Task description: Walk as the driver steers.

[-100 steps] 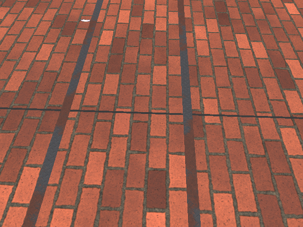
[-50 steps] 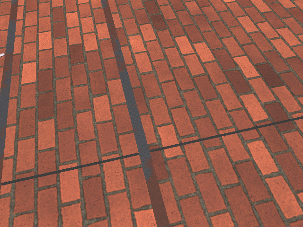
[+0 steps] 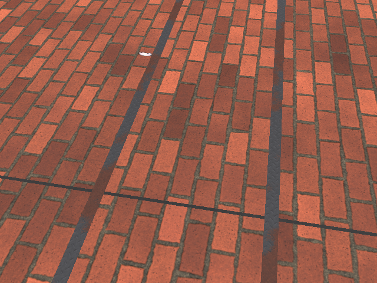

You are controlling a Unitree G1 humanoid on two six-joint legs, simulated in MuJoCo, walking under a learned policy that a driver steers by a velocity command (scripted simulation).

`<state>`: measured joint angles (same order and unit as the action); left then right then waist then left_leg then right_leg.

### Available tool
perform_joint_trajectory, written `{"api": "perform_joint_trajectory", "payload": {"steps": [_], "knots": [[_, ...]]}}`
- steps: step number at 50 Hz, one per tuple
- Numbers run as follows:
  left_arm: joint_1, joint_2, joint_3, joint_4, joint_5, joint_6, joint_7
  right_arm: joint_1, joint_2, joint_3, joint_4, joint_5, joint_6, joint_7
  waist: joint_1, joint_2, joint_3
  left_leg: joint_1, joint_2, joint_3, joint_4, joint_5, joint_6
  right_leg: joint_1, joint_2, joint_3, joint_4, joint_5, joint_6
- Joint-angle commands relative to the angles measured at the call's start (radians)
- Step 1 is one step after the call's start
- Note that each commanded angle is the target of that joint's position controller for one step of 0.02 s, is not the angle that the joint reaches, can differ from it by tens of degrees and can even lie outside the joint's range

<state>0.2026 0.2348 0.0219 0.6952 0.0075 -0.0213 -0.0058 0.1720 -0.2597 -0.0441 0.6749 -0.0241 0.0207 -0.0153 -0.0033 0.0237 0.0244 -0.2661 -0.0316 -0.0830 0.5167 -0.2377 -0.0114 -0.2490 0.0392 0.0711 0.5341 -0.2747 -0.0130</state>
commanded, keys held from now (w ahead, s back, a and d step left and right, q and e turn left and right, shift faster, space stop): e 0.18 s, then w+e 0.50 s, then w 0.10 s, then w+q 0.22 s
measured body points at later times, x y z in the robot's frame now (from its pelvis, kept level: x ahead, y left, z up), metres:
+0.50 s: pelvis +0.03 -0.06 -0.01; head +0.04 -0.09 +0.44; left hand +0.25 +0.17 -0.08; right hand +0.06 -0.37 -0.13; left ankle +0.02 +0.12 -0.69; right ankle +0.00 -0.14 -0.74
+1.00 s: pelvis +0.28 -0.14 -0.01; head +0.31 -0.16 +0.43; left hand +0.42 +0.12 -0.13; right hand +0.37 -0.45 -0.10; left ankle +0.40 -0.10 -0.73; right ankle +0.03 -0.15 -0.65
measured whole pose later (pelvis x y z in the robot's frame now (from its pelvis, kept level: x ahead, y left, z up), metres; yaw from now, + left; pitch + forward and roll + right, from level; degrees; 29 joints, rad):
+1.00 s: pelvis +0.28 -0.14 -0.01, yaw -25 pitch +3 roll +2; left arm 0.40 0.30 0.04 0.77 -0.01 -0.04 0.02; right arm 0.07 -0.28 -0.05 0.69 0.02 -0.11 0.05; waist 0.05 -0.02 0.04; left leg -0.47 -0.08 0.04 0.55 -0.13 0.08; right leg -0.14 0.05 0.12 1.02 -0.47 -0.03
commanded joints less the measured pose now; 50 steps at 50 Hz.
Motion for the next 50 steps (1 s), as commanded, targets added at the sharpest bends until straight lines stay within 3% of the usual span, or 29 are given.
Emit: {"api": "perform_joint_trajectory", "payload": {"steps": [1,6,7,9,10,11,12,13,18,20,21,22,23,24,25,26,27,28,31,36,41,43,44,45,46,47,48,49,50], "knots": [[-0.064,0.205,0.061,-0.109,-0.015,-0.003,0.013,-0.012,-0.122,-0.050,-0.071,0.002,-0.028,-0.011,-0.014,-0.115,-0.024,0.035,0.024,0.019,0.013,0.025,0.009,-0.071,-0.149,0.227,-0.137,0.105,-0.093],[-0.067,0.189,0.072,-0.165,-0.026,0.023,0.018,0.018,-0.132,-0.072,-0.072,0.012,-0.034,-0.009,-0.007,-0.014,-0.076,0.081,0.079,-0.006,-0.015,0.067,0.050,-0.128,-0.079,0.203,0.010,0.172,-0.077],[-0.066,0.175,0.070,-0.174,-0.027,0.027,0.017,0.034,-0.146,-0.078,-0.069,0.011,-0.031,-0.010,-0.007,0.041,-0.081,0.112,0.130,-0.058,-0.055,0.079,0.086,-0.178,-0.044,0.154,0.078,0.130,-0.051],[-0.042,0.156,0.070,-0.181,-0.025,0.033,0.010,0.049,-0.180,-0.085,-0.070,0.006,-0.029,-0.015,-0.005,0.202,-0.091,0.170,0.359,-0.270,-0.152,0.252,0.238,-0.297,0.020,0.012,0.316,-0.155,0.008],[-0.056,0.182,0.081,-0.184,-0.023,0.036,0.007,0.073,-0.173,-0.081,-0.078,0.004,-0.036,-0.022,-0.034,0.193,-0.108,0.191,0.456,-0.350,-0.189,0.261,0.311,-0.367,-0.014,-0.007,0.532,-0.348,0.026],[-0.063,0.192,0.089,-0.187,-0.029,0.040,0.002,0.083,-0.176,-0.077,-0.079,0.007,-0.043,-0.026,-0.036,0.104,-0.098,0.186,0.465,-0.350,-0.211,0.128,0.318,-0.421,-0.052,0.012,0.650,-0.333,0.029],[-0.066,0.174,0.083,-0.190,-0.036,0.045,-0.004,0.062,-0.183,-0.078,-0.077,0.019,-0.047,-0.027,-0.022,0.062,-0.071,0.174,0.423,-0.293,-0.240,-0.087,0.273,-0.447,-0.095,0.020,0.623,-0.265,0.024],[-0.088,0.155,0.073,-0.196,-0.036,0.048,-0.009,0.046,-0.199,-0.081,-0.073,0.031,-0.050,-0.027,-0.030,0.082,-0.034,0.157,0.382,-0.238,-0.277,-0.194,0.236,-0.458,-0.108,-0.003,0.564,-0.210,0.023],[-0.066,0.138,0.060,-0.185,-0.031,0.032,-0.032,0.015,-0.234,-0.090,-0.059,0.045,-0.054,-0.004,-0.026,0.123,-0.040,0.025,0.288,0.018,-0.294,-0.188,0.169,-0.156,-0.085,-0.128,0.249,-0.168,-0.001],[0.033,0.144,0.068,-0.143,-0.032,0.026,-0.032,0.003,-0.227,-0.087,-0.046,0.055,-0.053,0.010,0.025,0.088,-0.053,-0.026,0.288,0.070,-0.222,-0.229,0.154,0.000,-0.046,-0.187,0.085,-0.042,-0.020],[0.112,0.152,0.077,-0.103,-0.032,0.026,-0.027,0.013,-0.197,-0.079,-0.039,0.051,-0.054,0.015,0.050,0.055,-0.061,-0.082,0.264,0.111,-0.136,-0.256,0.134,0.108,-0.005,-0.216,0.040,-0.035,-0.031],[0.210,0.191,0.097,-0.072,-0.036,0.024,-0.020,0.021,-0.140,-0.061,-0.038,0.037,-0.058,0.020,0.081,-0.052,-0.070,-0.173,0.213,0.191,0.080,-0.249,0.091,0.236,-0.011,-0.149,-0.015,-0.070,-0.061],[0.305,0.309,0.121,-0.082,-0.031,0.013,-0.005,-0.018,-0.059,-0.036,-0.083,0.003,-0.067,0.025,0.095,-0.343,-0.055,-0.455,0.108,0.243,0.557,-0.388,0.001,0.350,-0.262,0.301,-0.145,-0.087,-0.166],[0.267,0.356,0.117,-0.137,-0.020,-0.018,-0.018,-0.080,-0.100,-0.041,-0.145,0.030,-0.095,0.025,0.098,-0.319,-0.066,-0.691,0.012,0.056,0.707,-0.383,-0.002,0.335,-0.407,0.748,-0.345,-0.398,-0.351],[0.243,0.286,0.100,-0.132,-0.019,-0.038,-0.024,-0.122,-0.161,-0.055,-0.146,0.068,-0.116,0.030,0.096,-0.202,0.006,-0.743,0.069,-0.002,0.746,-0.294,0.022,0.308,-0.419,0.725,-0.386,-0.454,-0.354],[0.209,0.234,0.082,-0.128,-0.018,-0.049,-0.024,-0.103,-0.180,-0.060,-0.129,0.063,-0.128,0.034,0.063,-0.160,0.048,-0.737,0.098,-0.002,0.703,-0.183,0.038,0.276,-0.385,0.619,-0.360,-0.374,-0.316],[0.172,0.213,0.073,-0.137,-0.015,-0.049,-0.019,-0.076,-0.170,-0.059,-0.097,0.036,-0.133,0.032,0.038,-0.115,0.051,-0.683,0.123,0.001,0.651,-0.096,0.033,0.238,-0.334,0.508,-0.330,-0.237,-0.277],[0.139,0.210,0.069,-0.138,-0.011,-0.046,-0.012,-0.065,-0.172,-0.062,-0.086,0.016,-0.137,0.030,0.019,-0.116,0.048,-0.621,0.128,0.005,0.580,-0.029,0.022,0.198,-0.287,0.420,-0.328,-0.111,-0.251],[0.164,0.210,0.066,-0.116,-0.010,-0.045,0.013,-0.093,-0.138,-0.053,-0.063,0.008,-0.132,0.035,0.021,-0.098,0.007,-0.530,0.089,0.039,0.446,0.121,-0.019,0.189,-0.227,0.284,-0.334,0.164,-0.226],[0.239,0.206,0.069,-0.049,-0.028,-0.036,0.035,-0.240,-0.079,-0.022,-0.078,0.025,-0.131,0.050,0.073,-0.128,0.017,-0.414,0.035,0.062,0.120,0.305,-0.042,0.164,-0.177,0.180,-0.321,0.271,-0.181],[0.281,0.209,0.071,0.011,-0.033,-0.031,0.035,-0.325,-0.089,-0.017,-0.098,0.038,-0.145,0.076,0.102,-0.137,0.061,-0.382,0.037,0.071,-0.007,0.323,0.006,0.242,-0.236,0.195,-0.299,0.305,-0.175],[0.274,0.216,0.074,0.025,-0.028,-0.025,0.035,-0.301,-0.107,-0.023,-0.092,0.041,-0.146,0.079,0.087,-0.158,0.056,-0.343,0.031,0.094,-0.028,0.259,0.044,0.296,-0.255,0.174,-0.264,0.450,-0.158],[0.266,0.223,0.075,0.026,-0.026,-0.023,0.035,-0.266,-0.124,-0.031,-0.085,0.039,-0.145,0.077,0.067,-0.171,0.026,-0.285,0.007,0.121,-0.029,0.209,0.067,0.324,-0.248,0.152,-0.208,0.642,-0.146],[0.261,0.229,0.076,0.029,-0.024,-0.019,0.036,-0.195,-0.148,-0.044,-0.068,0.035,-0.143,0.071,0.029,-0.182,-0.037,-0.181,-0.029,0.157,-0.029,0.176,0.097,0.346,-0.231,0.123,-0.107,0.870,-0.134],[0.241,0.225,0.070,0.025,-0.019,-0.015,0.037,-0.054,-0.177,-0.058,-0.034,0.033,-0.139,0.063,-0.048,-0.171,-0.134,0.018,-0.035,0.167,-0.038,0.213,0.139,0.307,-0.195,0.077,0.065,1.006,-0.109],[0.231,0.199,0.057,0.007,-0.001,-0.016,0.039,0.141,-0.213,-0.065,-0.003,0.025,-0.134,0.057,-0.127,-0.108,-0.280,0.355,0.108,-0.014,0.015,0.234,0.214,0.101,-0.166,0.073,0.332,0.796,-0.084],[0.360,0.097,0.028,-0.004,-0.001,-0.030,0.028,0.244,-0.292,-0.086,0.028,0.023,-0.131,0.062,-0.063,0.214,-0.433,0.717,0.371,-0.560,-0.053,0.033,0.406,-0.299,0.035,0.028,0.756,0.013,0.010],[0.302,0.163,0.032,-0.011,-0.007,-0.053,0.023,0.232,-0.199,-0.065,0.037,0.057,-0.130,0.066,-0.090,0.201,-0.409,0.720,0.368,-0.744,-0.203,-0.107,0.395,-0.434,0.032,0.100,0.854,-0.242,0.009],[0.168,0.210,0.045,-0.046,-0.038,-0.072,0.013,0.153,-0.171,-0.056,0.024,0.057,-0.123,0.056,-0.094,0.131,-0.218,0.572,0.341,-0.588,-0.225,-0.117,0.346,-0.513,-0.028,0.094,0.856,-0.174,0.002]]}}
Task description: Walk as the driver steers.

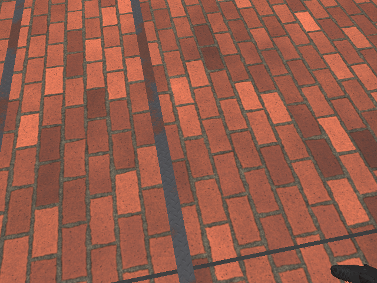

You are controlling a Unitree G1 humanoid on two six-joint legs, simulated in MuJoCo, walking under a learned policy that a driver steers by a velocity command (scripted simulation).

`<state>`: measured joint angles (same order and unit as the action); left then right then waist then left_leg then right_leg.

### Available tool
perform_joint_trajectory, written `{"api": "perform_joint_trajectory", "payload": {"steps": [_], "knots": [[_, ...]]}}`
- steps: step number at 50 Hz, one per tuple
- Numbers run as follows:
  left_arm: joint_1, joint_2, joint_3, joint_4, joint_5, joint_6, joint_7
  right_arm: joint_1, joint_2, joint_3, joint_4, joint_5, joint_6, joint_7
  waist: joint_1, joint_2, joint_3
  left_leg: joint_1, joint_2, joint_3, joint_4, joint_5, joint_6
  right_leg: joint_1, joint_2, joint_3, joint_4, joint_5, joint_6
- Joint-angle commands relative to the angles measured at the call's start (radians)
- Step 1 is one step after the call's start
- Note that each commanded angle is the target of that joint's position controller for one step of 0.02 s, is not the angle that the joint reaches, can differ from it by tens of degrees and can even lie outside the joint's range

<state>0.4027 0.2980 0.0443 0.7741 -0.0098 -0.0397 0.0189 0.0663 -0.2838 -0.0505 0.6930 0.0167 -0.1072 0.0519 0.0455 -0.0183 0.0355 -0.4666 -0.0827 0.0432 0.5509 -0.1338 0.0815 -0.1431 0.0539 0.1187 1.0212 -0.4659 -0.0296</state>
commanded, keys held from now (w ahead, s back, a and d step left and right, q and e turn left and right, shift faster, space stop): w+q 0.98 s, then w+e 0.02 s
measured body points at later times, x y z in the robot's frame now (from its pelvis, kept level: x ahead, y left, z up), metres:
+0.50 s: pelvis +0.29 -0.03 +0.01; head +0.31 -0.04 +0.46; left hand +0.41 +0.26 -0.06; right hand +0.41 -0.30 -0.11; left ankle +0.15 +0.07 -0.64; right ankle +0.37 -0.13 -0.72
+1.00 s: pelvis +0.51 +0.11 +0.00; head +0.54 +0.14 +0.45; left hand +0.40 +0.39 -0.12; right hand +0.82 +0.00 -0.08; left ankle +0.54 +0.21 -0.72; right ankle +0.46 -0.10 -0.63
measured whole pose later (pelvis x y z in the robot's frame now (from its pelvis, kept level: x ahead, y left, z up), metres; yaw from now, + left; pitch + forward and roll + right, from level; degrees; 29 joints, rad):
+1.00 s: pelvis +0.51 +0.11 +0.00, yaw +35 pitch +1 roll -1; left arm 0.29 0.32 0.06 0.78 -0.02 -0.09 0.00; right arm 0.13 -0.31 -0.06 0.60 0.02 -0.03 0.04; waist 0.04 0.00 0.08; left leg -0.45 -0.07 0.02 0.61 -0.19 0.10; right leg -0.27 -0.05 -0.01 1.15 -0.47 0.01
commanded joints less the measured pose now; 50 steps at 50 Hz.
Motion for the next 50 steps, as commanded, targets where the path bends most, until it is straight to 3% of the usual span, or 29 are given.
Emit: {"api": "perform_joint_trajectory", "payload": {"steps": [1,2,3,6,8,11,13,16,18,19,20,21,22,23,24,25,27,32,36,40,41,43,44,45,46,47,48,49,50], "knots": [[-0.113,0.141,0.015,-0.143,-0.017,-0.073,-0.015,0.213,-0.138,-0.045,-0.011,0.001,0.014,-0.019,-0.127,0.055,-0.146,0.620,0.349,-0.608,-0.279,-0.138,0.224,-0.594,-0.081,0.024,0.314,0.081,0.010],[-0.155,0.130,0.017,-0.155,0.003,-0.084,-0.016,0.182,-0.129,-0.041,-0.017,-0.007,0.017,-0.021,-0.095,0.000,-0.073,0.495,0.309,-0.538,-0.300,-0.027,0.215,-0.574,-0.104,0.005,0.236,0.115,0.015],[-0.146,0.124,0.020,-0.158,0.016,-0.085,-0.017,0.171,-0.118,-0.035,-0.024,-0.019,0.016,-0.025,-0.060,0.015,-0.065,0.423,0.278,-0.490,-0.323,0.042,0.209,-0.522,-0.129,0.005,0.182,0.146,0.020],[-0.122,0.084,0.009,-0.161,0.029,-0.070,-0.016,0.167,-0.118,-0.035,-0.021,-0.003,0.018,-0.037,-0.022,0.074,-0.047,0.300,0.243,-0.411,-0.365,0.139,0.225,-0.471,-0.143,-0.030,0.034,0.145,0.062],[-0.193,0.057,-0.005,-0.189,0.034,-0.066,-0.013,0.182,-0.150,-0.044,-0.014,0.002,0.020,-0.048,-0.036,0.078,-0.018,0.215,0.217,-0.350,-0.378,0.164,0.214,-0.447,-0.134,-0.059,-0.108,0.219,0.087],[-0.330,0.033,-0.016,-0.216,0.026,-0.074,-0.020,0.230,-0.174,-0.053,0.001,0.011,0.032,-0.059,-0.090,0.079,-0.009,0.139,0.162,-0.293,-0.354,0.116,0.155,-0.338,-0.084,-0.071,-0.348,0.466,0.102],[-0.379,0.047,-0.010,-0.226,0.012,-0.079,-0.026,0.278,-0.179,-0.055,0.014,0.016,0.042,-0.062,-0.111,0.089,-0.022,0.160,0.172,-0.325,-0.324,0.068,0.136,-0.288,-0.057,-0.059,-0.425,0.538,0.107],[-0.393,0.090,0.011,-0.236,0.001,-0.085,-0.030,0.303,-0.172,-0.055,0.018,0.021,0.054,-0.066,-0.098,0.109,-0.037,0.251,0.208,-0.417,-0.241,-0.014,0.101,-0.247,-0.055,-0.022,-0.507,0.480,0.083],[-0.320,0.113,0.030,-0.220,-0.002,-0.090,-0.028,0.288,-0.160,-0.053,0.011,0.015,0.062,-0.066,-0.048,0.126,-0.055,0.261,0.200,-0.442,-0.153,-0.008,0.071,-0.137,-0.058,-0.035,-0.555,0.412,0.043],[-0.231,0.139,0.046,-0.206,0.005,-0.093,-0.022,0.287,-0.126,-0.042,0.004,0.009,0.061,-0.063,-0.001,0.117,-0.107,0.231,0.154,-0.411,-0.036,0.017,0.040,0.003,-0.091,-0.025,-0.578,0.384,0.008],[-0.079,0.196,0.063,-0.195,0.020,-0.092,-0.012,0.292,-0.055,-0.017,-0.019,-0.011,0.057,-0.058,0.058,-0.001,-0.248,0.121,0.091,-0.327,0.253,-0.128,0.002,0.239,-0.270,0.142,-0.571,0.310,-0.060],[-0.017,0.268,0.081,-0.159,0.030,-0.074,-0.019,0.425,-0.007,0.002,-0.052,0.020,0.047,-0.057,-0.002,-0.331,-0.359,-0.195,-0.014,-0.197,0.558,-0.470,-0.049,0.488,-0.475,0.592,-0.671,0.073,-0.212],[-0.032,0.177,0.065,-0.168,0.018,-0.070,-0.026,0.412,-0.108,-0.018,-0.028,0.035,0.050,-0.063,0.016,-0.230,-0.284,-0.315,0.062,-0.217,0.702,-0.429,-0.063,0.436,-0.476,0.673,-0.720,-0.113,-0.208],[-0.070,0.123,0.050,-0.172,0.013,-0.067,-0.024,0.313,-0.156,-0.033,-0.038,0.029,0.057,-0.063,0.036,-0.131,-0.166,-0.340,0.092,-0.204,0.741,-0.329,-0.070,0.333,-0.432,0.511,-0.728,-0.056,-0.170],[-0.116,0.102,0.041,-0.171,0.019,-0.065,-0.025,0.264,-0.150,-0.035,-0.046,0.015,0.062,-0.065,0.021,-0.065,-0.106,-0.308,0.123,-0.181,0.728,-0.255,-0.079,0.227,-0.386,0.374,-0.736,0.100,-0.151],[-0.146,0.079,0.034,-0.162,0.022,-0.063,-0.025,0.233,-0.139,-0.038,-0.058,0.006,0.065,-0.061,0.004,-0.064,-0.058,-0.290,0.147,-0.180,0.686,-0.210,-0.084,0.151,-0.345,0.279,-0.757,0.210,-0.145],[-0.167,0.066,0.033,-0.145,0.026,-0.069,-0.023,0.229,-0.106,-0.036,-0.066,0.014,0.076,-0.050,-0.024,-0.107,-0.029,-0.228,0.178,-0.159,0.642,-0.166,-0.089,0.063,-0.302,0.148,-0.806,0.312,-0.136],[-0.149,0.116,0.053,-0.090,0.017,-0.079,-0.020,0.142,-0.059,-0.021,-0.102,0.004,0.087,-0.038,-0.021,-0.055,-0.002,-0.275,0.195,-0.144,0.466,-0.045,-0.107,0.072,-0.319,-0.014,-0.861,0.492,-0.166],[-0.137,0.151,0.061,-0.059,0.010,-0.067,-0.013,0.028,-0.044,-0.009,-0.125,0.005,0.073,-0.013,0.016,-0.036,0.021,-0.221,0.181,-0.087,0.242,0.136,-0.090,0.090,-0.297,-0.151,-0.865,0.539,-0.138],[-0.086,0.185,0.071,-0.021,-0.008,-0.049,-0.012,-0.074,-0.050,-0.007,-0.170,0.010,0.070,0.008,0.038,-0.033,0.052,-0.200,0.161,-0.034,0.119,0.107,-0.051,0.174,-0.325,-0.215,-0.839,0.596,-0.113],[-0.083,0.194,0.074,-0.015,-0.013,-0.043,-0.011,-0.083,-0.059,-0.011,-0.179,0.009,0.071,0.012,0.031,-0.037,0.049,-0.184,0.148,-0.016,0.099,0.067,-0.034,0.200,-0.332,-0.233,-0.810,0.671,-0.104],[-0.087,0.226,0.083,-0.013,-0.021,-0.031,-0.005,-0.040,-0.093,-0.028,-0.183,0.003,0.078,0.014,-0.013,-0.070,-0.003,-0.068,0.086,0.041,0.082,-0.035,0.008,0.232,-0.331,-0.276,-0.680,1.003,-0.083],[-0.092,0.238,0.086,-0.014,-0.024,-0.023,-0.001,0.050,-0.126,-0.048,-0.166,0.002,0.082,0.010,-0.071,-0.076,-0.061,0.060,0.044,0.065,0.063,-0.060,0.036,0.221,-0.319,-0.299,-0.539,1.141,-0.069],[-0.099,0.224,0.079,-0.020,-0.026,-0.019,0.003,0.219,-0.176,-0.079,-0.121,0.006,0.088,-0.001,-0.162,-0.052,-0.148,0.307,0.007,0.063,0.003,0.001,0.076,0.121,-0.285,-0.328,-0.328,1.127,-0.038],[-0.072,0.163,0.054,-0.041,0.006,-0.025,0.005,0.369,-0.257,-0.108,-0.089,0.013,0.100,-0.024,-0.208,0.080,-0.238,0.619,0.151,-0.172,-0.004,0.020,0.138,-0.152,-0.236,-0.325,-0.011,0.689,0.006],[0.006,0.045,0.014,-0.104,0.031,-0.052,-0.010,0.316,-0.345,-0.110,-0.111,0.014,0.086,-0.024,-0.079,0.293,-0.353,0.874,0.385,-0.769,-0.133,-0.217,0.323,-0.549,-0.028,-0.185,0.298,-0.140,0.054],[-0.119,0.144,0.030,-0.113,-0.004,-0.081,-0.022,0.339,-0.251,-0.086,-0.128,0.010,0.071,-0.018,-0.169,0.162,-0.389,0.872,0.406,-0.847,-0.244,-0.306,0.309,-0.647,-0.057,-0.013,0.369,-0.114,0.041],[-0.192,0.170,0.037,-0.142,-0.032,-0.096,-0.027,0.305,-0.207,-0.071,-0.114,0.004,0.058,-0.016,-0.162,0.127,-0.238,0.757,0.378,-0.704,-0.263,-0.231,0.268,-0.702,-0.093,-0.027,0.330,-0.008,0.026],[-0.179,0.153,0.031,-0.123,-0.022,-0.101,-0.021,0.244,-0.171,-0.059,-0.110,0.004,0.052,-0.018,-0.111,0.041,-0.163,0.611,0.343,-0.569,-0.260,-0.108,0.232,-0.652,-0.144,-0.039,0.248,0.080,0.022]]}}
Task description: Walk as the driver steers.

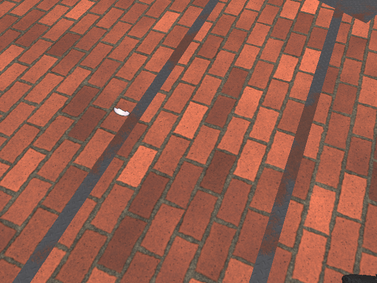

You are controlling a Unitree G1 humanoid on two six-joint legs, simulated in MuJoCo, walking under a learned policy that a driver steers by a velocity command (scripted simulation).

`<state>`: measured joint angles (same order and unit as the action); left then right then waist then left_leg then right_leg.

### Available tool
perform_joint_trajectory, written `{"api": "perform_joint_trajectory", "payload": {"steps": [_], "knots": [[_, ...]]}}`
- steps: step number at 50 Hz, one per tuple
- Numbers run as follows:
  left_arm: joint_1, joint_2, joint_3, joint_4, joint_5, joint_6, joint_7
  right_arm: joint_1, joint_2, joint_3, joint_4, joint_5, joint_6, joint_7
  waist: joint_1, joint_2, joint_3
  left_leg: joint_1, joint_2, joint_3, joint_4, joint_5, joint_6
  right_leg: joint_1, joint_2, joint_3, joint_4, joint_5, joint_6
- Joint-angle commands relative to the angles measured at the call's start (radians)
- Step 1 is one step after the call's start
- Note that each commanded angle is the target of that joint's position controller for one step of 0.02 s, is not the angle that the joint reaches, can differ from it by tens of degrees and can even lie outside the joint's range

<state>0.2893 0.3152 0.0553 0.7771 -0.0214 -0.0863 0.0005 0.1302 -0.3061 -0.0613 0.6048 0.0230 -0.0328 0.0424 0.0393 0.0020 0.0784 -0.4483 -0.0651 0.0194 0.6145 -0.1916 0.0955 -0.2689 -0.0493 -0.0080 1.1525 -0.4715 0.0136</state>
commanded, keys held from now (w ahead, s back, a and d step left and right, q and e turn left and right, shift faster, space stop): w+e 0.78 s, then e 0.22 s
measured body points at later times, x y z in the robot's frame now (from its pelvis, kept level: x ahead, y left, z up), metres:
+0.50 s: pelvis +0.30 -0.06 -0.01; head +0.34 -0.06 +0.44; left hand +0.53 +0.16 -0.09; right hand +0.30 -0.35 -0.13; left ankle +0.10 +0.07 -0.68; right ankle +0.39 -0.15 -0.72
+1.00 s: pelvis +0.57 -0.07 +0.00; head +0.61 -0.08 +0.45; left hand +0.76 +0.16 -0.11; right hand +0.66 -0.39 -0.07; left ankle +0.71 -0.01 -0.72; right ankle +0.41 -0.14 -0.65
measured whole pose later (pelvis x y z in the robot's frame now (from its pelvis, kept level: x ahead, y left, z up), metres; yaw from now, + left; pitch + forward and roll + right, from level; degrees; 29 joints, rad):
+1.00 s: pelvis +0.57 -0.07 +0.00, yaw -27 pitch +2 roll +0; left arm 0.32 0.33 0.06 0.69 -0.02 0.00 0.02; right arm 0.07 -0.27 -0.03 0.65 -0.02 -0.08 0.00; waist 0.05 -0.03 0.04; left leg -0.46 -0.01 -0.01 0.54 -0.12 0.01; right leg -0.36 0.10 0.15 1.10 -0.57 0.03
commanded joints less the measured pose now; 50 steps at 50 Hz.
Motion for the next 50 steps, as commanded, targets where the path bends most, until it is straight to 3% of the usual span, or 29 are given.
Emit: {"api": "perform_joint_trajectory", "payload": {"steps": [1,3,7,10,12,17,19,20,21,22,23,24,25,26,27,28,29,30,33,37,39,41,44,45,46,47,48,49,50], "knots": [[-0.052,0.134,0.022,-0.109,0.011,-0.050,0.002,0.119,-0.114,-0.036,-0.028,-0.011,-0.025,-0.011,-0.067,0.013,-0.162,0.470,0.295,-0.448,-0.330,0.086,0.195,-0.457,-0.076,0.080,0.043,0.139,-0.011],[0.000,0.124,0.023,-0.082,0.015,-0.024,-0.002,0.076,-0.082,-0.021,-0.024,-0.029,-0.035,-0.014,-0.024,0.053,-0.148,0.341,0.264,-0.354,-0.374,0.246,0.187,-0.351,-0.105,0.075,0.001,0.192,0.005],[-0.051,0.073,0.008,-0.086,0.014,0.010,0.001,0.117,-0.111,-0.024,0.043,-0.030,-0.057,-0.025,-0.036,0.043,-0.083,0.272,0.243,-0.186,-0.438,0.362,0.170,-0.391,-0.111,0.058,-0.130,0.349,0.038],[-0.119,0.055,0.002,-0.095,0.007,0.005,-0.010,0.129,-0.108,-0.018,0.071,-0.033,-0.060,-0.033,-0.068,0.047,-0.052,0.287,0.205,-0.081,-0.461,0.318,0.117,-0.386,-0.088,0.052,-0.319,0.555,0.024],[-0.181,0.038,-0.005,-0.111,0.000,-0.001,-0.021,0.149,-0.122,-0.019,0.091,-0.033,-0.062,-0.036,-0.099,0.045,-0.028,0.306,0.217,-0.048,-0.483,0.269,0.097,-0.367,-0.062,0.039,-0.431,0.637,0.011],[-0.280,0.029,-0.011,-0.167,-0.003,-0.005,-0.056,0.209,-0.137,-0.027,0.149,-0.023,-0.043,-0.040,-0.137,0.026,0.015,0.516,0.295,-0.015,-0.437,0.341,0.087,-0.463,-0.025,0.035,-0.564,0.565,-0.036],[-0.281,0.032,-0.009,-0.187,0.002,-0.005,-0.071,0.206,-0.147,-0.031,0.157,-0.018,-0.027,-0.047,-0.121,0.037,0.000,0.586,0.314,0.002,-0.367,0.511,0.069,-0.459,-0.001,0.003,-0.583,0.459,-0.065],[-0.256,0.044,-0.004,-0.191,0.005,-0.002,-0.074,0.192,-0.161,-0.034,0.153,-0.018,-0.020,-0.053,-0.099,0.056,-0.029,0.600,0.311,0.019,-0.305,0.689,0.056,-0.407,0.028,-0.029,-0.583,0.400,-0.083],[-0.205,0.067,0.008,-0.187,0.008,0.003,-0.073,0.184,-0.177,-0.038,0.148,-0.019,-0.012,-0.061,-0.067,0.080,-0.079,0.608,0.305,0.034,-0.214,0.883,0.042,-0.322,0.066,-0.064,-0.571,0.344,-0.103],[-0.093,0.106,0.030,-0.167,0.009,0.006,-0.068,0.173,-0.183,-0.039,0.143,-0.020,-0.002,-0.069,-0.003,0.083,-0.151,0.580,0.285,0.059,-0.054,1.004,0.022,-0.171,0.106,-0.086,-0.582,0.331,-0.130],[0.058,0.160,0.057,-0.140,0.006,0.010,-0.055,0.164,-0.175,-0.033,0.132,-0.021,-0.001,-0.078,0.079,0.051,-0.234,0.432,0.252,0.090,0.176,0.910,-0.016,0.090,0.092,-0.025,-0.624,0.409,-0.174],[0.162,0.279,0.090,-0.136,0.011,0.014,-0.042,0.264,-0.086,-0.001,0.085,-0.039,-0.026,-0.069,0.058,-0.155,-0.384,0.001,0.115,0.101,0.588,0.405,-0.086,0.528,-0.170,0.429,-0.613,0.361,-0.350],[0.173,0.223,0.072,-0.140,-0.003,0.013,-0.039,0.251,-0.059,0.018,0.091,-0.051,-0.060,-0.049,0.057,-0.210,-0.500,-0.222,-0.032,-0.075,0.776,-0.359,-0.106,0.693,-0.287,0.829,-0.779,0.296,-0.440],[0.155,0.165,0.053,-0.141,0.004,0.015,-0.034,0.161,-0.133,-0.002,0.063,-0.008,-0.087,-0.028,0.087,-0.140,-0.406,-0.329,0.041,-0.161,0.815,-0.317,-0.085,0.648,-0.259,0.717,-0.813,0.209,-0.380],[0.098,0.145,0.047,-0.150,0.005,0.017,-0.030,0.094,-0.130,0.005,0.037,0.008,-0.102,-0.022,0.068,-0.062,-0.279,-0.345,0.088,-0.141,0.746,-0.240,-0.072,0.501,-0.224,0.589,-0.830,0.228,-0.343],[0.036,0.131,0.042,-0.161,0.006,0.019,-0.029,0.064,-0.121,0.005,0.030,-0.009,-0.107,-0.026,0.026,0.015,-0.177,-0.320,0.122,-0.122,0.639,-0.194,-0.076,0.339,-0.185,0.498,-0.854,0.319,-0.321],[-0.008,0.107,0.033,-0.175,0.014,0.018,-0.026,0.071,-0.129,-0.004,0.032,-0.027,-0.099,-0.032,-0.011,0.005,-0.136,-0.254,0.151,-0.119,0.565,-0.157,-0.085,0.227,-0.153,0.434,-0.878,0.418,-0.310],[-0.037,0.102,0.030,-0.188,0.020,0.020,-0.024,0.093,-0.124,-0.006,0.034,-0.034,-0.088,-0.034,-0.039,-0.022,-0.118,-0.202,0.157,-0.115,0.534,-0.142,-0.102,0.150,-0.129,0.410,-0.902,0.466,-0.314],[-0.050,0.125,0.037,-0.179,0.014,0.015,-0.010,0.112,-0.089,0.004,0.039,-0.043,-0.062,-0.045,-0.063,-0.048,-0.099,-0.153,0.153,-0.079,0.398,-0.084,-0.160,0.018,-0.090,0.315,-0.929,0.589,-0.321],[-0.004,0.151,0.047,-0.151,0.001,0.028,0.009,-0.047,-0.045,0.023,0.007,-0.040,-0.066,-0.043,0.000,-0.073,-0.082,-0.063,0.100,-0.060,0.074,0.204,-0.185,-0.052,-0.014,0.236,-0.906,0.491,-0.251],[0.038,0.158,0.050,-0.133,-0.002,0.036,0.013,-0.105,-0.053,0.021,-0.005,-0.026,-0.073,-0.035,0.028,-0.083,-0.091,-0.021,0.071,-0.067,-0.016,0.273,-0.184,-0.029,-0.026,0.276,-0.888,0.424,-0.234],[0.059,0.154,0.052,-0.119,-0.006,0.049,0.018,-0.122,-0.082,0.008,-0.013,-0.027,-0.081,-0.031,0.025,-0.097,-0.090,-0.010,0.050,-0.090,-0.092,0.252,-0.168,0.035,-0.034,0.327,-0.808,0.482,-0.209],[0.023,0.136,0.052,-0.131,-0.001,0.069,0.029,-0.042,-0.114,-0.016,0.007,-0.032,-0.093,-0.028,-0.033,-0.130,-0.131,0.091,0.040,-0.097,-0.168,0.225,-0.117,0.104,-0.028,0.397,-0.648,0.561,-0.150],[0.005,0.107,0.044,-0.146,0.001,0.070,0.029,0.019,-0.130,-0.024,0.017,-0.043,-0.097,-0.034,-0.068,-0.117,-0.173,0.209,0.077,-0.098,-0.208,0.313,-0.085,0.078,0.022,0.372,-0.544,0.558,-0.109],[0.007,0.048,0.024,-0.176,0.018,0.067,0.029,0.126,-0.189,-0.037,0.018,-0.061,-0.095,-0.044,-0.104,0.001,-0.307,0.453,0.263,-0.244,-0.158,0.550,-0.017,-0.036,0.088,0.296,-0.291,0.337,-0.059],[0.235,-0.012,0.004,-0.163,0.012,0.062,0.021,0.160,-0.222,-0.042,0.027,-0.069,-0.073,-0.046,-0.016,0.287,-0.459,0.758,0.537,-0.579,-0.119,0.736,0.182,-0.304,0.204,0.210,0.002,-0.300,0.000],[0.251,0.105,0.023,-0.145,-0.003,0.066,0.019,0.157,-0.182,-0.043,0.027,-0.035,-0.052,-0.042,-0.035,0.254,-0.467,0.718,0.551,-0.689,-0.173,0.455,0.199,-0.396,0.111,0.192,0.136,-0.215,0.024],[0.123,0.161,0.043,-0.155,-0.009,0.081,0.025,0.117,-0.114,-0.026,0.005,-0.034,-0.040,-0.050,-0.077,0.158,-0.338,0.613,0.473,-0.541,-0.206,0.319,0.150,-0.439,0.078,0.162,0.178,-0.125,0.044],[0.047,0.165,0.049,-0.171,-0.005,0.100,0.033,0.060,-0.085,-0.013,0.004,-0.039,-0.025,-0.055,-0.073,0.098,-0.257,0.492,0.417,-0.420,-0.229,0.277,0.115,-0.434,0.051,0.129,0.161,-0.062,0.056]]}}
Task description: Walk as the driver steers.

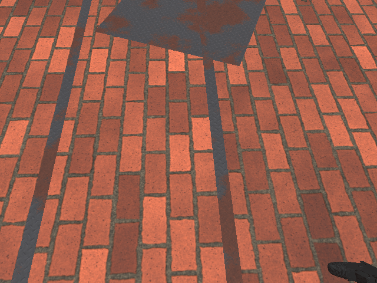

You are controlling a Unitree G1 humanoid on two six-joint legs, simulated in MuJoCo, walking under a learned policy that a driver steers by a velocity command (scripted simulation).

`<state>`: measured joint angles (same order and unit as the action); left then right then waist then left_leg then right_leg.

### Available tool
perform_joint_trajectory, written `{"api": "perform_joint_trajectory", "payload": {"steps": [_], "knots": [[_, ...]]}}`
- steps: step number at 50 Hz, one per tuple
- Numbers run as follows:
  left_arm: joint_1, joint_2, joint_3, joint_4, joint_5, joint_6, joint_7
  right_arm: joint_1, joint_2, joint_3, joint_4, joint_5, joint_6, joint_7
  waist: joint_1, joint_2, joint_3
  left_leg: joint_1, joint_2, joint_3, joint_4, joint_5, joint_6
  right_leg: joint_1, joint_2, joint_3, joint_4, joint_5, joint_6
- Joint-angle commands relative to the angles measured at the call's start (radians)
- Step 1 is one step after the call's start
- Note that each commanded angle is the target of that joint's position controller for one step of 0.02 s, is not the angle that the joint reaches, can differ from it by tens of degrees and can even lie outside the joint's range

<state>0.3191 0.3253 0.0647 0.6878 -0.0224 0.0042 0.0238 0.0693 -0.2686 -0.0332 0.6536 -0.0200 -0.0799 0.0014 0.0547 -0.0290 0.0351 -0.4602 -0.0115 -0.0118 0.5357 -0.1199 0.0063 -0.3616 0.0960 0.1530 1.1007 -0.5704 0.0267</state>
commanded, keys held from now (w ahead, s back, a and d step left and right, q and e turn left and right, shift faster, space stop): e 0.20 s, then no key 0.20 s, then q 0.60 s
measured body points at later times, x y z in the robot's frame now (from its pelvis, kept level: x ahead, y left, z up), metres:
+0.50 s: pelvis +0.07 -0.03 +0.01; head +0.09 -0.06 +0.46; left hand +0.30 +0.18 -0.06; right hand +0.13 -0.33 -0.12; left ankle +0.09 +0.12 -0.68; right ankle +0.07 -0.13 -0.72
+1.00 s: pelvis +0.06 +0.00 +0.02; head +0.10 +0.03 +0.47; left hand +0.22 +0.30 -0.09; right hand +0.18 -0.29 -0.07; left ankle +0.06 +0.09 -0.72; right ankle +0.07 -0.16 -0.65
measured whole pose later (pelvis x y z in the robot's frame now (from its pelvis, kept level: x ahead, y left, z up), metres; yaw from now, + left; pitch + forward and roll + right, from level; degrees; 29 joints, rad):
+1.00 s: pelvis +0.06 +0.00 +0.02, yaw +3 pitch +1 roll -2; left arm 0.08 0.32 0.11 0.74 0.00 0.03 0.06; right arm 0.21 -0.30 -0.06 0.77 0.01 0.02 -0.03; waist -0.02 -0.02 0.06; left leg -0.23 -0.03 -0.08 0.43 -0.22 0.06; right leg -0.49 0.02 0.06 1.00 -0.38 0.09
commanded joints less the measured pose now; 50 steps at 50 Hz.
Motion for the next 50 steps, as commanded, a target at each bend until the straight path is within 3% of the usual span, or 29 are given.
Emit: {"api": "perform_joint_trajectory", "payload": {"steps": [1,3,5,8,14,16,17,18,19,20,21,22,23,25,27,29,31,35,37,38,39,40,41,42,43,44,45,50], "knots": [[-0.010,0.149,0.044,-0.094,0.002,0.027,0.014,0.076,-0.109,-0.034,-0.046,0.003,0.032,-0.017,-0.073,0.136,-0.146,0.392,0.323,-0.306,-0.174,0.202,0.197,-0.317,-0.119,-0.044,0.189,0.066,0.052],[0.012,0.091,0.034,-0.098,-0.001,0.047,0.014,0.037,-0.126,-0.040,-0.030,-0.008,0.036,-0.020,-0.040,0.186,-0.081,0.228,0.259,-0.168,-0.240,0.204,0.190,-0.212,-0.132,-0.093,0.095,0.110,0.054],[0.004,0.057,0.027,-0.108,0.006,0.048,0.014,0.038,-0.140,-0.049,-0.010,-0.007,0.034,-0.022,-0.040,0.190,-0.098,0.239,0.274,-0.112,-0.253,0.311,0.219,-0.190,-0.139,-0.114,0.010,0.139,0.056],[-0.039,0.050,0.021,-0.126,0.012,0.046,0.002,0.023,-0.164,-0.061,0.005,0.005,0.044,-0.027,-0.048,0.157,-0.151,0.281,0.314,-0.062,-0.253,0.349,0.238,-0.142,-0.166,-0.120,-0.122,0.229,0.048],[-0.112,0.057,0.024,-0.160,0.016,0.055,-0.024,0.028,-0.201,-0.072,0.046,0.033,0.067,-0.010,-0.066,0.156,-0.122,0.287,0.326,-0.018,-0.228,0.201,0.215,-0.009,-0.139,-0.165,-0.381,0.257,-0.004],[-0.076,0.051,0.027,-0.144,0.020,0.049,-0.030,0.016,-0.198,-0.067,0.063,0.052,0.073,-0.007,-0.032,0.145,-0.120,0.275,0.300,0.004,-0.153,0.147,0.168,0.101,-0.105,-0.195,-0.582,0.369,-0.042],[-0.060,0.074,0.034,-0.136,0.025,0.045,-0.027,0.056,-0.165,-0.057,0.085,0.052,0.073,-0.005,-0.031,0.114,-0.119,0.226,0.261,0.035,-0.091,0.083,0.113,0.198,-0.101,-0.172,-0.680,0.463,-0.069],[-0.049,0.145,0.049,-0.146,0.028,0.043,-0.014,0.098,-0.099,-0.035,0.090,0.019,0.069,0.002,-0.057,-0.066,-0.149,0.119,0.175,0.127,0.087,-0.105,0.017,0.325,-0.258,0.027,-0.742,0.727,-0.116],[-0.097,0.192,0.046,-0.183,0.048,0.041,-0.005,0.102,-0.066,-0.017,0.061,-0.013,0.067,0.005,-0.078,-0.273,-0.145,-0.073,0.056,0.139,0.272,-0.482,-0.070,0.358,-0.461,0.262,-0.741,0.895,-0.287],[-0.067,0.144,0.037,-0.165,0.061,0.025,-0.010,0.034,-0.140,-0.041,0.059,0.003,0.073,-0.005,-0.004,-0.182,-0.166,-0.079,0.065,0.029,0.426,-0.532,-0.085,0.280,-0.473,0.257,-0.754,0.851,-0.364],[-0.099,0.099,0.019,-0.147,0.062,0.008,-0.013,0.045,-0.152,-0.048,0.073,0.024,0.080,-0.005,-0.029,-0.140,-0.151,-0.066,0.082,-0.004,0.474,-0.488,-0.081,0.254,-0.418,0.166,-0.756,0.809,-0.327],[-0.149,0.069,0.010,-0.135,0.055,-0.003,-0.016,0.079,-0.132,-0.047,0.102,0.029,0.088,-0.008,-0.056,-0.116,-0.145,-0.049,0.094,-0.018,0.452,-0.439,-0.079,0.243,-0.367,0.095,-0.753,0.758,-0.272],[-0.186,0.044,0.000,-0.128,0.048,-0.012,-0.017,0.098,-0.130,-0.048,0.126,0.022,0.097,-0.012,-0.065,-0.115,-0.134,-0.020,0.100,-0.023,0.431,-0.387,-0.088,0.224,-0.347,0.048,-0.751,0.779,-0.244],[-0.226,0.027,-0.008,-0.105,0.054,-0.018,-0.014,0.135,-0.113,-0.043,0.150,0.025,0.103,-0.010,-0.091,-0.111,-0.127,0.088,0.087,-0.016,0.367,-0.311,-0.102,0.166,-0.309,-0.043,-0.741,0.847,-0.224],[-0.225,0.050,0.003,-0.088,0.055,-0.014,-0.008,0.101,-0.111,-0.037,0.138,0.034,0.104,-0.009,-0.065,-0.111,-0.117,0.104,0.074,0.005,0.278,-0.287,-0.102,0.194,-0.314,-0.056,-0.730,0.823,-0.234],[-0.204,0.092,0.019,-0.069,0.046,-0.001,0.001,0.079,-0.131,-0.041,0.119,0.040,0.107,-0.010,-0.041,-0.112,-0.113,0.084,0.065,0.019,0.258,-0.309,-0.096,0.231,-0.357,-0.019,-0.721,0.811,-0.264],[-0.201,0.107,0.029,-0.057,0.039,0.012,0.009,0.082,-0.137,-0.044,0.109,0.045,0.113,-0.010,-0.033,-0.108,-0.106,0.062,0.064,0.030,0.263,-0.331,-0.085,0.254,-0.395,0.011,-0.720,0.802,-0.281],[-0.241,0.104,0.038,-0.042,0.027,0.024,0.020,0.117,-0.114,-0.046,0.106,0.042,0.123,-0.001,-0.055,-0.097,-0.098,0.101,0.056,0.063,0.190,-0.305,-0.048,0.247,-0.412,-0.014,-0.693,0.796,-0.264],[-0.267,0.102,0.043,-0.030,0.011,0.030,0.026,0.167,-0.109,-0.049,0.118,0.037,0.122,0.007,-0.092,-0.089,-0.099,0.194,0.032,0.090,0.013,-0.154,-0.006,0.210,-0.381,-0.072,-0.634,0.726,-0.208],[-0.235,0.086,0.044,-0.012,0.004,0.030,0.027,0.176,-0.139,-0.057,0.113,0.028,0.120,0.007,-0.091,-0.028,-0.084,0.247,0.049,0.020,-0.109,0.006,0.036,0.161,-0.324,-0.127,-0.552,0.581,-0.135],[-0.230,0.036,0.034,-0.037,0.038,0.025,0.024,0.188,-0.259,-0.087,0.103,0.024,0.115,-0.009,-0.049,0.241,-0.094,0.363,0.250,-0.274,-0.160,0.349,0.134,-0.028,-0.195,-0.263,-0.307,0.341,-0.022],[-0.358,0.026,0.028,-0.083,0.044,0.020,0.031,0.216,-0.283,-0.090,0.094,-0.001,0.102,-0.004,-0.128,0.328,-0.064,0.380,0.395,-0.507,-0.224,0.477,0.322,-0.228,-0.044,-0.203,-0.130,-0.088,0.024],[-0.360,0.048,0.038,-0.075,0.036,0.019,0.032,0.213,-0.263,-0.082,0.084,-0.018,0.080,-0.001,-0.128,0.202,-0.089,0.384,0.390,-0.478,-0.230,0.430,0.350,-0.256,-0.071,-0.100,0.030,-0.114,0.022],[-0.328,0.057,0.045,-0.055,0.024,0.021,0.029,0.159,-0.245,-0.080,0.076,-0.005,0.066,-0.005,-0.092,0.150,-0.081,0.388,0.334,-0.393,-0.214,0.372,0.300,-0.272,-0.093,-0.073,0.068,-0.030,0.017],[-0.298,0.062,0.051,-0.032,0.023,0.024,0.032,0.109,-0.226,-0.078,0.065,0.018,0.063,-0.010,-0.071,0.112,-0.067,0.386,0.283,-0.335,-0.205,0.326,0.249,-0.284,-0.103,-0.070,0.050,0.044,0.023],[-0.288,0.076,0.057,-0.023,0.029,0.024,0.037,0.083,-0.202,-0.070,0.058,0.035,0.065,-0.018,-0.062,0.112,-0.067,0.391,0.261,-0.315,-0.204,0.314,0.223,-0.284,-0.113,-0.063,0.029,0.102,0.033],[-0.282,0.065,0.056,-0.017,0.029,0.021,0.037,0.086,-0.185,-0.064,0.057,0.039,0.071,-0.025,-0.058,0.127,-0.080,0.381,0.236,-0.296,-0.201,0.337,0.216,-0.253,-0.102,-0.071,0.034,0.145,0.046],[-0.292,0.037,0.046,-0.015,0.017,0.003,0.031,0.132,-0.206,-0.075,0.051,0.036,0.091,-0.042,-0.083,0.147,-0.097,0.428,0.201,-0.308,-0.192,0.259,0.215,-0.218,-0.082,-0.074,-0.186,0.219,0.076]]}}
